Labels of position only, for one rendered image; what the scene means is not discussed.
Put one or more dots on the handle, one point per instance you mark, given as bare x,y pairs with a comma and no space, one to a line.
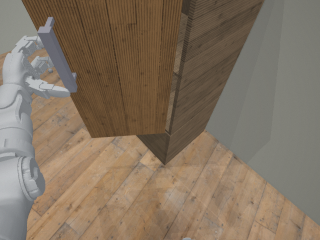
52,46

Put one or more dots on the robot left forearm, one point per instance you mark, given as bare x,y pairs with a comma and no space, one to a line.
16,126

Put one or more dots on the left robot hand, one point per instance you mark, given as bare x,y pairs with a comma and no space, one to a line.
17,69

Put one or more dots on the cupboard door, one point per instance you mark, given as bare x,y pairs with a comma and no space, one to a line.
123,52

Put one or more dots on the robot left upper arm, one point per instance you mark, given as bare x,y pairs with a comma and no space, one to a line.
21,182

